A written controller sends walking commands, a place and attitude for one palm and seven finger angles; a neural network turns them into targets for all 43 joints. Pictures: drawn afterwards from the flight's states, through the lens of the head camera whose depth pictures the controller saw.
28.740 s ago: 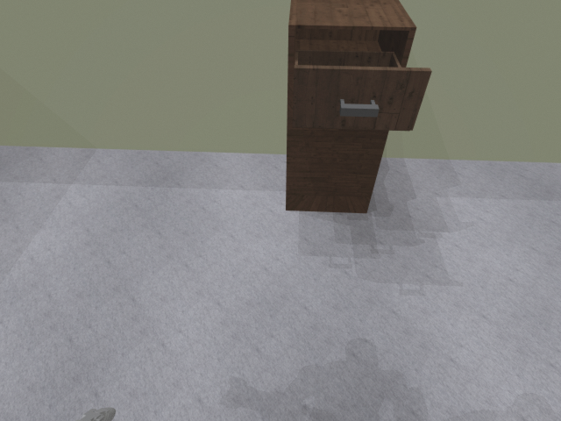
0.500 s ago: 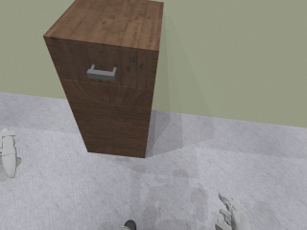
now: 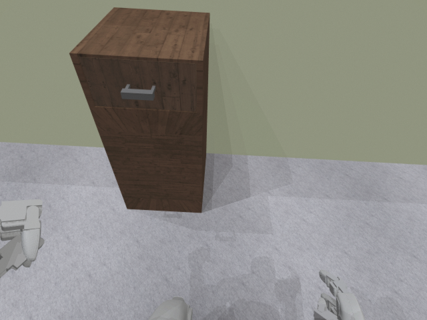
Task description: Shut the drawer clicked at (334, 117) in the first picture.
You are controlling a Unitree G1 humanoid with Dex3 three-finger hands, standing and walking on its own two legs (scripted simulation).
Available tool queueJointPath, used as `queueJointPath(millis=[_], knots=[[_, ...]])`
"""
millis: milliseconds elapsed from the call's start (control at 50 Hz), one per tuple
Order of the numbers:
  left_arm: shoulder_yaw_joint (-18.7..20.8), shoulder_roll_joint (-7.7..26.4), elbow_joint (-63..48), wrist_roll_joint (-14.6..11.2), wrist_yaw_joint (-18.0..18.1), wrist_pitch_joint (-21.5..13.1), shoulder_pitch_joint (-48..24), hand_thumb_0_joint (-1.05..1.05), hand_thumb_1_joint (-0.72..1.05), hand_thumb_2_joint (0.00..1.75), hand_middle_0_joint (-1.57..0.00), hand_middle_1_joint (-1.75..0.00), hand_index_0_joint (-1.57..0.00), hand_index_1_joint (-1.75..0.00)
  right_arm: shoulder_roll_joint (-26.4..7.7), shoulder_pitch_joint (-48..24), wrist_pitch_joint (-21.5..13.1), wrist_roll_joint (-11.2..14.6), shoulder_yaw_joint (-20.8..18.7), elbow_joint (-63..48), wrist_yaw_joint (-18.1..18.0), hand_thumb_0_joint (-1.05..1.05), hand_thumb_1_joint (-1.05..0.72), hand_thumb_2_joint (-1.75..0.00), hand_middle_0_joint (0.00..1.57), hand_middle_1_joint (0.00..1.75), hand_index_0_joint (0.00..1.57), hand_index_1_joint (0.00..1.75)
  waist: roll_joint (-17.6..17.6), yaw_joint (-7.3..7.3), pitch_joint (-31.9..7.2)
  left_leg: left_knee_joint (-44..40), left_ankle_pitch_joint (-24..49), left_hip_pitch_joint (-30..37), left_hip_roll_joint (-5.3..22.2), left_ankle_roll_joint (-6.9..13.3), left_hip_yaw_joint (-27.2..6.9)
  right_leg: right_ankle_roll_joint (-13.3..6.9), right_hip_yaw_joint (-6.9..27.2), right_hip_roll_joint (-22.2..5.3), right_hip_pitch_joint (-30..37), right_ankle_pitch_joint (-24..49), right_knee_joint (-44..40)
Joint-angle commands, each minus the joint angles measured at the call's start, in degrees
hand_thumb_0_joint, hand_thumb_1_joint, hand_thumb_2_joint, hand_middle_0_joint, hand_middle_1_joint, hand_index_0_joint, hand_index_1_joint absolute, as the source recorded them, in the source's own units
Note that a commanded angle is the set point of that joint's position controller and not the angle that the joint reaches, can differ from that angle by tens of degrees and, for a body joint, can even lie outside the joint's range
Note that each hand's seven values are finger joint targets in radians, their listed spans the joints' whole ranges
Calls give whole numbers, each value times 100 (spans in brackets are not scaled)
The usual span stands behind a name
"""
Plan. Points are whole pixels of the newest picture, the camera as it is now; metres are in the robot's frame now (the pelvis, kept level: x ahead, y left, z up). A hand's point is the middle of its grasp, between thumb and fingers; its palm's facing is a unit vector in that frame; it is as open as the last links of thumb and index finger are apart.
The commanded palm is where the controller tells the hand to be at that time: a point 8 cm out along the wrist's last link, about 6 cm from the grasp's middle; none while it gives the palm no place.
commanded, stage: stop stepping back and stand still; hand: left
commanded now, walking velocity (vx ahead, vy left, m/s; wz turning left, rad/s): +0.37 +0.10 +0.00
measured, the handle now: (139, 91) +0.77 +0.28 +0.01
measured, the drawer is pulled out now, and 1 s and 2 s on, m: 0.00 0.00 0.00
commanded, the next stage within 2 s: let the arm hang, fingers relaxed in 1.12 s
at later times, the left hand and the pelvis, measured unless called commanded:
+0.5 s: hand out of the picture +0.08 +0.24 +0.19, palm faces +0.45 -0.70 -0.55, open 3.2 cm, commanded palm +0.04 +0.27 +0.19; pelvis -0.08 -0.01 +0.00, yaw +2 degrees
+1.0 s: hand out of the picture +0.13 +0.26 +0.18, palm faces +0.42 -0.76 -0.49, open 3.2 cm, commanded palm +0.06 +0.29 +0.19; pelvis -0.05 +0.00 +0.01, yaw +4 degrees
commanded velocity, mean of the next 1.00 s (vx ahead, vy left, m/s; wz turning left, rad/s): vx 0.11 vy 0.00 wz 0.00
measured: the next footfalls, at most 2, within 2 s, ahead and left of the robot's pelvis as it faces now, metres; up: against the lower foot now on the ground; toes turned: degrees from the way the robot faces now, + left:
left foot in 0.20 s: -0.06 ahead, +0.14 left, +0.00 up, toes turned +3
right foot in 0.48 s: -0.02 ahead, -0.11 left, +0.00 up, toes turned +0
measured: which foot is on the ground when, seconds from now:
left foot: up 0.00-0.18, down 0.20-0.48, up 0.50-0.76, down 0.78-1.00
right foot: down 0.00-0.20, up 0.22-0.46, down 0.48-1.00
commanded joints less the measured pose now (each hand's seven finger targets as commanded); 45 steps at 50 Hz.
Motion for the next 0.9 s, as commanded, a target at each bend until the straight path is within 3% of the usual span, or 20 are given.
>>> queueJointPath(millis=[0, 100, 140, 160, 180, 220, 240, 280, 340, 420, 440, 460, 480, 500, 540, 620, 680, 720, 780, 880], knots=[[765, 639, -345, 15, 315, -168, -941, 0, 90, 90, -140, -160, -140, -160, -563, -419, -109, 4, -207, -702, -233, 0, -90, -90, 20, 30, 20, 30, -677, -332, -207, 1939, 105, 1306, 364, -34, -4, -218, 1376, -1574, -2250, -3479, -2733], [203, 331, -236, 185, 351, -313, -1797, 0, 90, 90, -140, -160, -140, -160, -697, -402, -516, -59, -154, -529, -302, 0, -90, -90, 20, 30, 20, 30, -709, -95, -285, -1450, -412, 1965, 227, 390, 611, -26, 581, -1359, -717, -2062, -2058], [87, 265, -437, 170, 372, -334, -1969, 0, 90, 90, -140, -160, -140, -160, -730, -205, -725, -7, -133, -530, -321, 0, -90, -90, 20, 30, 20, 30, -48, -176, -404, -3138, -615, 2341, 173, 469, 616, 132, 365, -1013, -243, -2068, -1075], [92, 290, -647, 175, 378, -372, -2030, 0, 90, 90, -140, -160, -140, -160, -794, -73, -749, -33, -117, -579, -311, 0, -90, -90, 20, 30, 20, 30, 1066, -208, -257, -3941, -1254, 2110, 502, 691, -61, 278, 59, -506, -250, -1907, 240], [192, 312, -931, 216, 372, -430, -1944, 0, 90, 90, -140, -160, -140, -160, -865, -85, -800, -33, -197, -712, -261, 0, -90, -90, 20, 30, 20, 30, 2484, -131, -56, -4417, -1903, 2094, 1595, 1217, -1763, 444, -333, 146, -1135, -1744, 2297], [768, 672, -693, 316, 305, -541, -1075, 0, 90, 90, -140, -160, -140, -160, -715, -203, -884, 63, -336, -655, -48, 0, -90, -90, 20, 30, 20, 30, 1506, -35, -104, -4311, -902, 1628, 2157, 1675, -2221, 364, 204, 110, -1761, -997, 4641], [1116, 1083, -1192, 279, 295, -623, -1058, 0, 90, 90, -140, -160, -140, -160, -653, -299, -872, 38, -328, -656, 74, 0, -90, -90, 20, 30, 20, 30, 1756, -41, -103, -4368, -1379, 1349, 2222, 1696, -2667, 382, 570, -93, -2097, -973, 4931], [815, 605, -1007, 249, 298, -649, -522, 0, 90, 90, -140, -160, -140, -160, -559, -470, -852, 62, -234, -601, 119, 0, -90, -90, 20, 30, 20, 30, 754, 6, 580, -4111, -1025, 1491, 2036, 1534, -2018, 267, 615, -427, -2440, -576, 3970], [833, 568, -889, 149, 282, -647, -335, 0, 90, 90, -140, -160, -140, -160, -633, -314, -713, 2, -200, -517, -19, 0, -90, -90, 20, 30, 20, 30, 1305, 4, 272, -3849, -696, 1220, 1568, 1023, -829, 188, -179, -182, -668, -751, 1382], [780, 499, -93, 196, 302, -519, -859, 0, 90, 90, -140, -160, -140, -160, -649, -296, -570, -45, -174, -443, -165, 0, -90, -90, 20, 30, 20, 30, 1135, 62, -41, -2770, -1562, 131, 1227, 756, -426, 154, -449, 59, 1675, -1173, -401], [599, 341, 103, 236, 274, -470, -960, 0, 90, 90, -140, -160, -140, -160, -594, -228, -545, -12, -178, -369, -167, 0, -90, -90, 20, 30, 20, 30, 358, 33, -59, -1478, -1383, -5, 741, 635, 43, -40, 183, -273, 1755, -1388, -1044], [635, 513, 190, 237, 269, -439, -1157, 0, 90, 90, -140, -160, -140, -160, -568, -328, -492, 55, -266, -385, -146, 0, -90, -90, 20, 30, 20, 30, -1298, 25, -84, 324, -1254, -645, 181, 445, 260, -561, 2472, -1466, 1739, -2286, -2114], [728, 664, 360, 176, 251, -474, -1328, 0, 90, 90, -140, -160, -140, -160, -733, -334, -503, 40, -345, -354, -163, 0, -90, -90, 20, 30, 20, 30, -1694, -21, 35, 1565, -895, -765, 81, 325, -13, -719, 3419, -2186, 1387, -1394, -2421], [789, 752, 143, 138, 223, -590, -1534, 0, 90, 90, -140, -160, -140, -160, -715, -272, -503, -53, -326, -264, -142, 0, -90, -90, 20, 30, 20, 30, -1155, -117, -36, 1933, -394, -718, 219, 207, -81, -740, 2665, -2113, 1505, 199, -2143], [694, 690, -149, 190, 217, -591, -1483, 0, 90, 90, -140, -160, -140, -160, -743, -354, -462, 31, -367, -263, -96, 0, -90, -90, 20, 30, 20, 30, -1054, -122, -410, 1724, -7, -87, 397, 181, -254, -548, 2387, -1875, 859, -1605, -2198], [621, 586, -726, 173, 247, -804, -1028, 0, 90, 90, -140, -160, -140, -160, -552, -638, -485, -2, -189, -414, -138, 0, -90, -90, 20, 30, 20, 30, -557, -38, 133, -111, 186, 935, 580, 272, 112, -675, 1193, -1700, -7, -940, -2293], [719, 679, -988, 180, 382, -849, -862, 0, 90, 90, -140, -160, -140, -160, -482, -667, -601, -27, -186, -504, -214, 0, -90, -90, 20, 30, 20, 30, -515, 66, -47, -1744, 191, 1765, 405, 348, 480, -599, 975, -1609, 192, -1174, -2037], [758, 603, -967, 119, 437, -838, -623, 0, 90, 90, -140, -160, -140, -160, -516, -520, -632, -45, -199, -532, -246, 0, -90, -90, 20, 30, 20, 30, 243, 31, -119, -2672, 396, 2371, 238, 363, 540, -373, 775, -1254, 229, -1121, -1593], [815, 510, -945, 94, 427, -885, -507, 0, 90, 90, -140, -160, -140, -160, -718, -422, -644, 22, -228, -697, -198, 0, -90, -90, 20, 30, 20, 30, 1837, 78, -287, -3416, 1424, 2586, 1556, 914, -1446, 275, -7, -220, -24, -514, 83], [802, 481, -602, 78, 283, -768, -391, 0, 90, 90, -140, -160, -140, -160, -611, -270, -674, 103, -192, -630, -122, 0, -90, -90, 20, 30, 20, 30, 902, 15, -384, -2838, 3008, 2314, 1170, 496, -539, 301, 35, -192, 1026, 737, -1102]])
